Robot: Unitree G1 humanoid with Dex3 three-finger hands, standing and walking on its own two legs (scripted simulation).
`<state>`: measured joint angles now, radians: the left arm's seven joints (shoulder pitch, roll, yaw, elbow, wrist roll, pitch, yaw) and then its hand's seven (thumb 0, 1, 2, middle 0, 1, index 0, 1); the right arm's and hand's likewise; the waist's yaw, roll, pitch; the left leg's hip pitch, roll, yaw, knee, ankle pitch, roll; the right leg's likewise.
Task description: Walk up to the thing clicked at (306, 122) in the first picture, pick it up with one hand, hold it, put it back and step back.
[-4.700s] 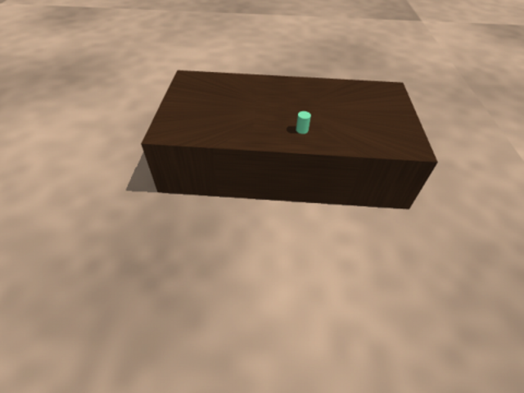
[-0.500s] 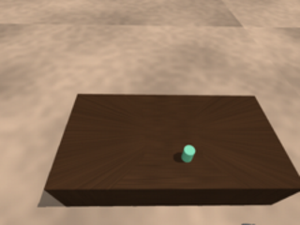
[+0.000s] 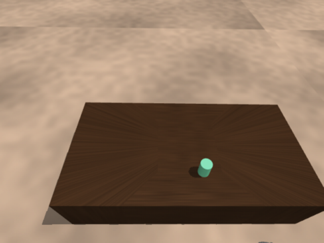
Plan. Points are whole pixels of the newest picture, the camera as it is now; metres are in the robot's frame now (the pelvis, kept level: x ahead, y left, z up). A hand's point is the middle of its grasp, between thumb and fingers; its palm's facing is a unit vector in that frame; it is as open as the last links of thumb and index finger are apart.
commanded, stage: walk up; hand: right
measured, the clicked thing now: (205, 167) +0.50 -0.23 -0.41
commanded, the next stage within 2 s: stand in 0.04 s
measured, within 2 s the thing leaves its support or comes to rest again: neither
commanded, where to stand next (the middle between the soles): +0.03 -0.01 m, yaw -1 degrees
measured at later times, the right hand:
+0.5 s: hand out of the picture +0.08 -0.26 -0.16, palm faces -0.03 +0.94 -0.33, open 7.3 cm
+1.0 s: hand out of the picture +0.08 -0.26 -0.16, palm faces -0.04 +0.94 -0.33, open 7.3 cm
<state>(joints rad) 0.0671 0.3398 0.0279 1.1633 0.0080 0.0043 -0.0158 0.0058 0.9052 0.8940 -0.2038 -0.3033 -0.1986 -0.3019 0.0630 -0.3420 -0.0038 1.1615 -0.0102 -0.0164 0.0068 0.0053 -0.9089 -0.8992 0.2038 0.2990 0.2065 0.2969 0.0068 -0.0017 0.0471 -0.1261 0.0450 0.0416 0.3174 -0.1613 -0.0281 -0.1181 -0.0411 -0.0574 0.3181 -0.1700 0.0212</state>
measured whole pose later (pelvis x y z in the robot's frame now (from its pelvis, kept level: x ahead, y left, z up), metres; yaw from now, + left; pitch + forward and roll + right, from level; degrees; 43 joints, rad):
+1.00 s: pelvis +0.00 -0.01 +0.00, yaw +0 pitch -2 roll +0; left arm 0.11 0.35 0.00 1.13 0.01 -0.01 -0.01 0.01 0.90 0.89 -0.20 -0.30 -0.20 -0.30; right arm 0.10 -0.35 0.00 1.15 -0.02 -0.01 0.01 0.01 -0.91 -0.90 0.20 0.30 0.21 0.30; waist 0.00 0.01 0.04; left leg -0.11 0.06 0.04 0.31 -0.16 -0.04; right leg -0.11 -0.03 -0.06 0.33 -0.18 0.01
